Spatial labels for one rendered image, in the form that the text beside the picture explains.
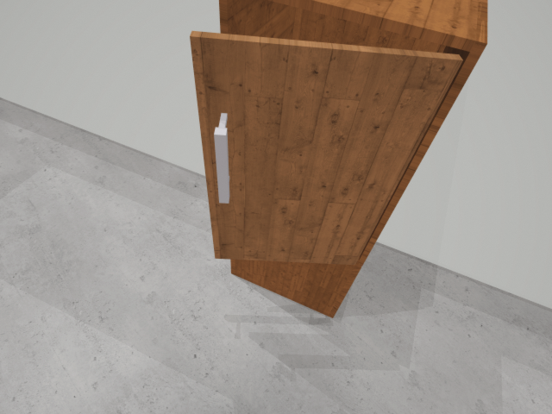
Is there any cupboard door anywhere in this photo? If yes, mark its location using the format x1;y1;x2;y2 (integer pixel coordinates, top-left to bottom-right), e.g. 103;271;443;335
190;31;463;265

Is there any handle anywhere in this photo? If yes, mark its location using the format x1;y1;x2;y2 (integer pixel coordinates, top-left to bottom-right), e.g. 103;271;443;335
214;113;229;204

